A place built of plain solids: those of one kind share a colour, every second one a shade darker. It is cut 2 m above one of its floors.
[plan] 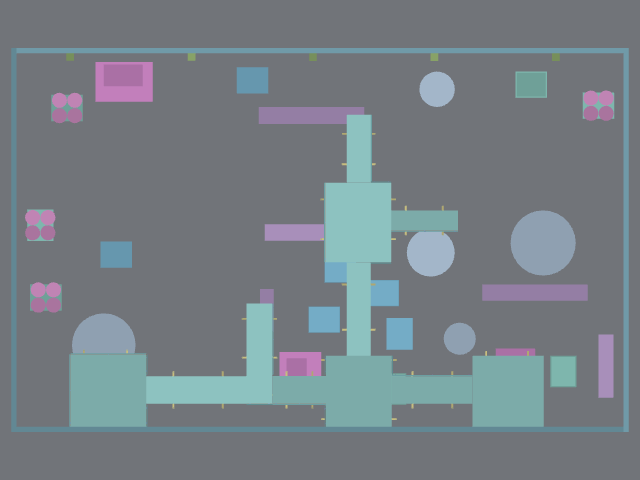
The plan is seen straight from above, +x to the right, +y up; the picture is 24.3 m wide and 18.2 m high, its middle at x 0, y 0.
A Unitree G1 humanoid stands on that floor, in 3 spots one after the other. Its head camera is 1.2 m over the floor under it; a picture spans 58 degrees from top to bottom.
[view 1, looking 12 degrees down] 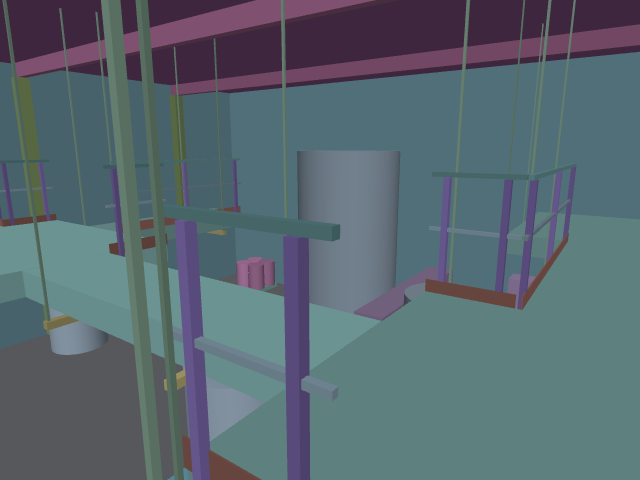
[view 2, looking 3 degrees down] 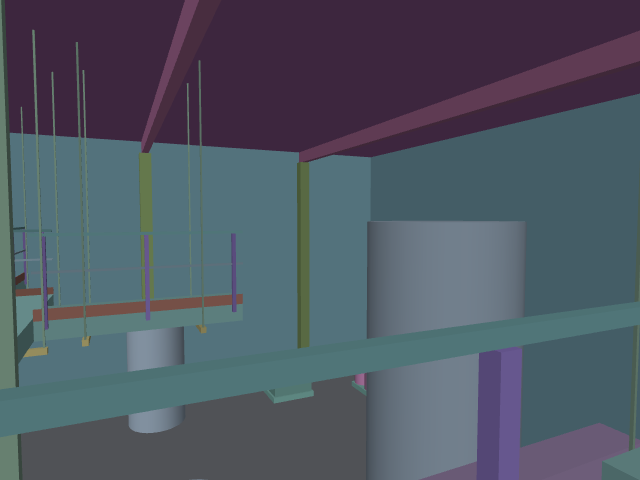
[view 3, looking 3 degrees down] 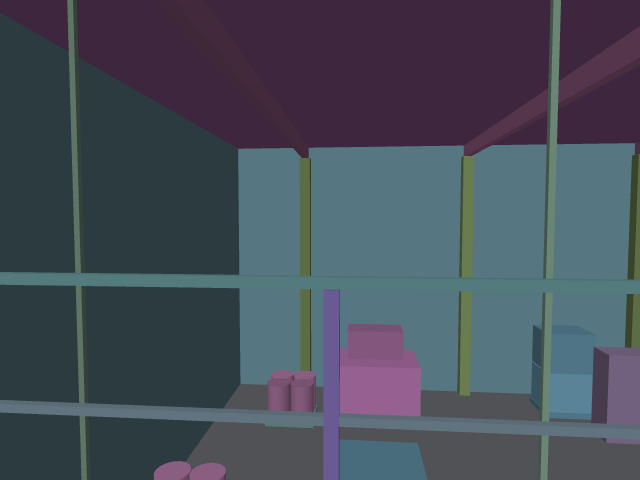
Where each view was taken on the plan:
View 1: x -0.70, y -5.68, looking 35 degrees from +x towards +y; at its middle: tank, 9.89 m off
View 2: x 3.64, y -5.68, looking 65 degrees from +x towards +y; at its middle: wall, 14.11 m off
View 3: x -7.94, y -5.68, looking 95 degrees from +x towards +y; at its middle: wall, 12.84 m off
